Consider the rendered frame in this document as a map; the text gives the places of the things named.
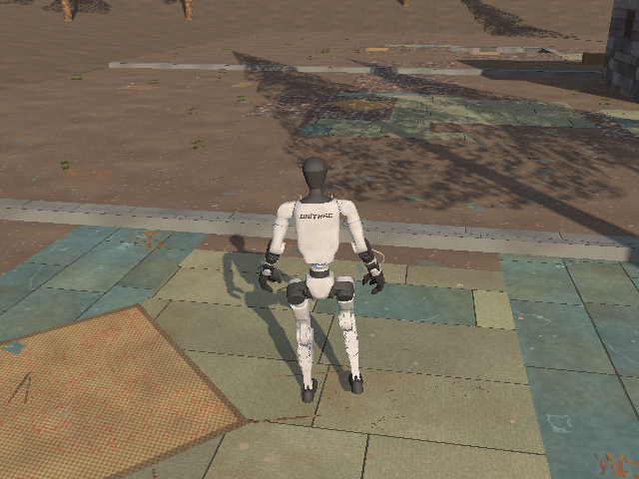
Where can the robot right foot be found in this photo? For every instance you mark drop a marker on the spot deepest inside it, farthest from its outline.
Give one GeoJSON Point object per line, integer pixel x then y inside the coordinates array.
{"type": "Point", "coordinates": [356, 385]}

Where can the left robot upper arm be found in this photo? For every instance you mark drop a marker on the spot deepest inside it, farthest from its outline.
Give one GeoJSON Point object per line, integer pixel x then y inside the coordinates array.
{"type": "Point", "coordinates": [285, 211]}

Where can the left robot forearm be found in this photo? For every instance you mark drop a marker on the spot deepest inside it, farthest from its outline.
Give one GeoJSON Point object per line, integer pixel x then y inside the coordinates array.
{"type": "Point", "coordinates": [270, 261]}

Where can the right robot upper arm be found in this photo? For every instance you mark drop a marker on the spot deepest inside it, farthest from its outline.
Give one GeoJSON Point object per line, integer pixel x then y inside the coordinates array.
{"type": "Point", "coordinates": [347, 208]}

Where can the robot left hand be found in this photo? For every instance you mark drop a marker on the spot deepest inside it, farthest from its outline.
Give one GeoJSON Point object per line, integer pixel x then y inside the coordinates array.
{"type": "Point", "coordinates": [272, 278]}

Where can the robot right hand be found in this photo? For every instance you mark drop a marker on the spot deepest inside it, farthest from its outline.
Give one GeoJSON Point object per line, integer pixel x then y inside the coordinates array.
{"type": "Point", "coordinates": [379, 279]}

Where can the humanoid robot head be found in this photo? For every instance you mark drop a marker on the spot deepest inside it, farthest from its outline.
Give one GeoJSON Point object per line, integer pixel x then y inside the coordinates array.
{"type": "Point", "coordinates": [315, 170]}

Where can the right robot forearm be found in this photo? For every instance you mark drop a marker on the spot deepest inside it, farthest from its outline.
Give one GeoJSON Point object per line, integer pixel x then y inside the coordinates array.
{"type": "Point", "coordinates": [369, 260]}

